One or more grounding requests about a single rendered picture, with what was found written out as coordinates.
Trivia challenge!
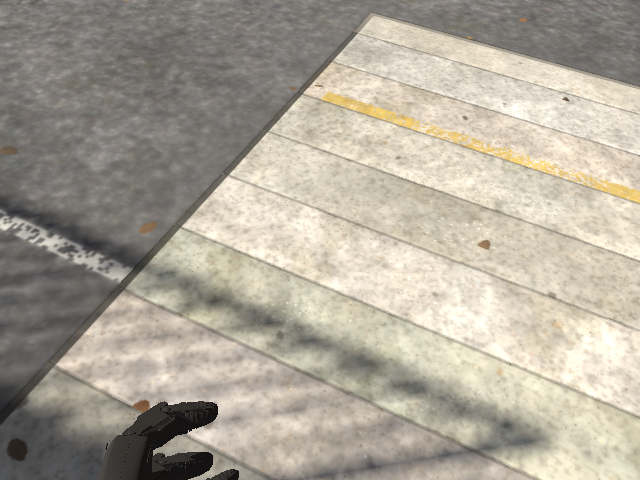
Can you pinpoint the left robot hand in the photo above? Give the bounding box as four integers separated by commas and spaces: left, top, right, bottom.
97, 401, 239, 480

